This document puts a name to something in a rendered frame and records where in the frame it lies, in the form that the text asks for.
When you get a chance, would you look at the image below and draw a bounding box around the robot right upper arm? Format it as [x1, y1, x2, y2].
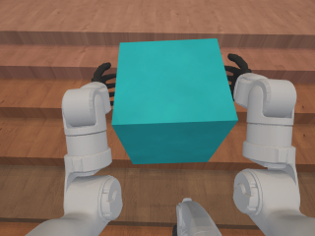
[233, 168, 315, 236]

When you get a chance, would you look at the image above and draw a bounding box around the right robot thigh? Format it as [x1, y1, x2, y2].
[176, 201, 222, 236]

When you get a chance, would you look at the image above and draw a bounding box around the right robot forearm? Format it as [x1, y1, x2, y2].
[233, 73, 300, 205]

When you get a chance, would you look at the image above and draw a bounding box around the left robot hand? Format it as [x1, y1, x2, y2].
[91, 62, 117, 106]

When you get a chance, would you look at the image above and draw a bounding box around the carton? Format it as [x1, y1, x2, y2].
[111, 38, 238, 164]

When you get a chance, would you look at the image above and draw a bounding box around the right robot hand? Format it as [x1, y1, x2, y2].
[224, 53, 252, 101]

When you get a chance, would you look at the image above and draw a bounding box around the left robot forearm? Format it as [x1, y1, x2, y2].
[61, 82, 112, 211]

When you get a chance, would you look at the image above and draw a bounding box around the robot left upper arm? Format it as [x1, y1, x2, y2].
[25, 175, 123, 236]

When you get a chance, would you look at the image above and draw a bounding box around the robot right shin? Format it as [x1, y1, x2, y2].
[177, 198, 192, 236]

